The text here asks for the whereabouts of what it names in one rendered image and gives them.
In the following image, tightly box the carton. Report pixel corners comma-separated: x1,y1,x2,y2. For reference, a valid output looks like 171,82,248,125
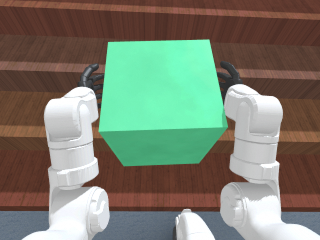
98,39,228,167

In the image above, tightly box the robot right hand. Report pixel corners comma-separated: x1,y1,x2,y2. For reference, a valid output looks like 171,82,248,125
216,61,243,106

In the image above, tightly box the left robot forearm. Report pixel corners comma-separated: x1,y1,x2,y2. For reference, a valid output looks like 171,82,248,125
44,87,99,225

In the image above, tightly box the right robot upper arm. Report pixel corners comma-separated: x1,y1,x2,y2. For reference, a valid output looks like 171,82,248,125
220,182,320,240

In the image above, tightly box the right robot forearm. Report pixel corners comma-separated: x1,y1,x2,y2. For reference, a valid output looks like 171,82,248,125
224,84,283,212

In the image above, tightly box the robot right thigh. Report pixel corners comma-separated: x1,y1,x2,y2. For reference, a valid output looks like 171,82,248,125
175,212,215,240

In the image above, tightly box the left robot upper arm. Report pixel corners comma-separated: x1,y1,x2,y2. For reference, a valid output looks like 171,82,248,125
22,186,110,240

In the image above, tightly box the robot left hand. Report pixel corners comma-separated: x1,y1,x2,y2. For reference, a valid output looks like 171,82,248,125
77,63,105,109

